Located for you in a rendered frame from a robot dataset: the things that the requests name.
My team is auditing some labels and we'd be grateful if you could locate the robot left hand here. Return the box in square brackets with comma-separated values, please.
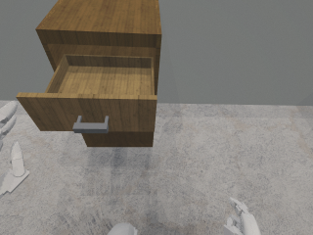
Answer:
[0, 100, 29, 199]

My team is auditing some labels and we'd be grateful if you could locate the cabinet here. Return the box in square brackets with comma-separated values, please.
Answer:
[35, 0, 162, 148]

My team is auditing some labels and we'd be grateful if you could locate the handle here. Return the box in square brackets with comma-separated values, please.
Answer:
[72, 116, 109, 134]

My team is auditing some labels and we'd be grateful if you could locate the robot left thigh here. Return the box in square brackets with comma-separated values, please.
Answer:
[108, 223, 138, 235]

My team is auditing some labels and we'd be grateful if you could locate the robot right hand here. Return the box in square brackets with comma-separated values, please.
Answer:
[223, 197, 261, 235]

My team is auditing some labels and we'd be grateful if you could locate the drawer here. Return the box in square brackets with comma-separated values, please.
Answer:
[16, 54, 157, 132]

